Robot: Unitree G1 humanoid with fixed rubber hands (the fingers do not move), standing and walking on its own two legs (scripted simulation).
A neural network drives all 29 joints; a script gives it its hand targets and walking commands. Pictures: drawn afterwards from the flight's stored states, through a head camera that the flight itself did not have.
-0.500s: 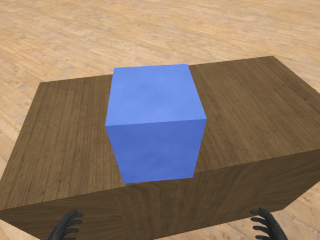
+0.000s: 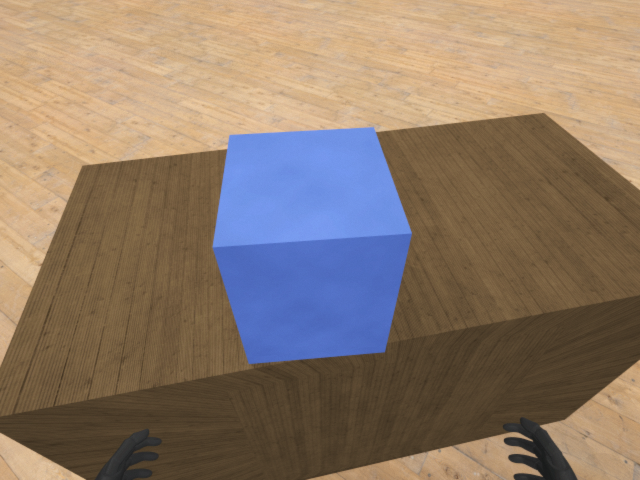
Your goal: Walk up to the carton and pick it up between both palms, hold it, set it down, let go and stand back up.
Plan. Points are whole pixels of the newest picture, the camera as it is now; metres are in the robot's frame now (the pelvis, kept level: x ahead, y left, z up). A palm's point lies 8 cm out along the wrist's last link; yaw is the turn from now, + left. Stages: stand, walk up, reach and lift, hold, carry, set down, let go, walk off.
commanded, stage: walk up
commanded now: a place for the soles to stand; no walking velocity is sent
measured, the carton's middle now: (310, 247) +0.42 +0.04 +0.07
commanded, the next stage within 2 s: none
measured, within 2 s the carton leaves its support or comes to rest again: neither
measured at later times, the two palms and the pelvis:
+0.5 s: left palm out of the picture +0.05 +0.21 -0.05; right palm out of the picture +0.14 -0.42 -0.08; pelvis +0.01 -0.11 +0.01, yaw +7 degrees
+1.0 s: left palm out of the picture +0.06 +0.27 -0.07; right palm out of the picture +0.11 -0.36 -0.08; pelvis -0.01 -0.05 +0.00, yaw +9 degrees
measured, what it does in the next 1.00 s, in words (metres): steps on the spot: right foot, then left foot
